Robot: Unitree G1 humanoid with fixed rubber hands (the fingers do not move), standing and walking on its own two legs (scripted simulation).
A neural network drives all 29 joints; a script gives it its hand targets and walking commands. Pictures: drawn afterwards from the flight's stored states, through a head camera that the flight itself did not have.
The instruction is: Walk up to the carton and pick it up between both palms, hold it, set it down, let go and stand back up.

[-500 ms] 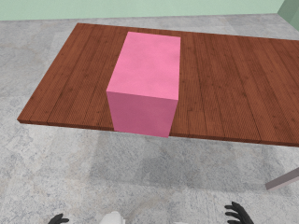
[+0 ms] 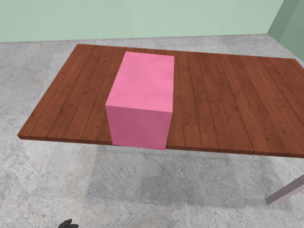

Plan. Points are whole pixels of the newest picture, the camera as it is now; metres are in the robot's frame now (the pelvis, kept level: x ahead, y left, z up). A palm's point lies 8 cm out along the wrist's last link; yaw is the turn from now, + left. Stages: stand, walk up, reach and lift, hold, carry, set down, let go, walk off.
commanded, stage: walk up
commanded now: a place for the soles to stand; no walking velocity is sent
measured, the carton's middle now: (144, 98) +0.55 +0.04 +0.01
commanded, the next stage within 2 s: none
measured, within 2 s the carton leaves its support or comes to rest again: neither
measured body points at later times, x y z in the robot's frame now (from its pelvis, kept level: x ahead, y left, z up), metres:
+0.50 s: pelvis +0.06 +0.00 -0.01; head +0.09 -0.01 +0.44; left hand +0.15 +0.25 -0.12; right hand +0.08 -0.27 -0.14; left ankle +0.05 +0.14 -0.72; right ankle +0.13 -0.11 -0.73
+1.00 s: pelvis +0.09 -0.03 +0.01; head +0.11 -0.02 +0.45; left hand +0.18 +0.22 -0.12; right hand +0.19 -0.28 -0.11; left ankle +0.05 +0.12 -0.72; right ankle +0.13 -0.11 -0.72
